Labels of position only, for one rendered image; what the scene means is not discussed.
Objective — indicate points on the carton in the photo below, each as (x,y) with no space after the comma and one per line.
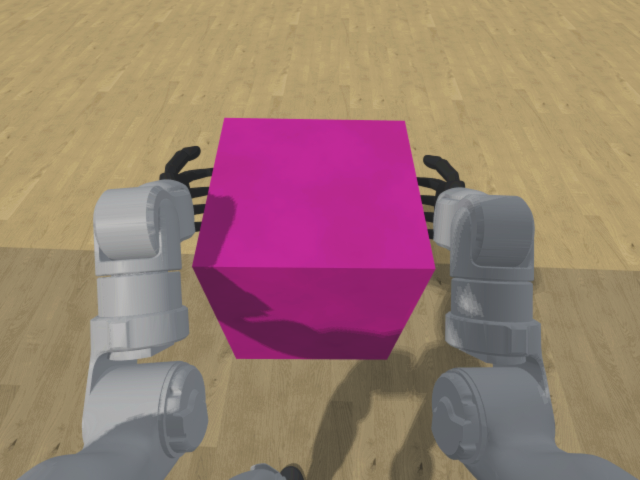
(313,242)

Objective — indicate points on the right robot hand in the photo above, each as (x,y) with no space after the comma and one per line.
(451,176)

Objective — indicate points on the left robot hand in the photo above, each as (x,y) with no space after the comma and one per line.
(174,166)

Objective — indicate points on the robot right upper arm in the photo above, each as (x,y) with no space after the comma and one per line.
(498,422)

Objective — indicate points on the left robot forearm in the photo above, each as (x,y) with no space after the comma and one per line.
(137,236)

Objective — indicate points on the robot left shin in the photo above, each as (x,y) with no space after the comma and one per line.
(263,466)

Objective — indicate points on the robot left upper arm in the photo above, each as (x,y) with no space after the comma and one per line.
(139,420)

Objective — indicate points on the right robot forearm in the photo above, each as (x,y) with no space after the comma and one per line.
(491,244)

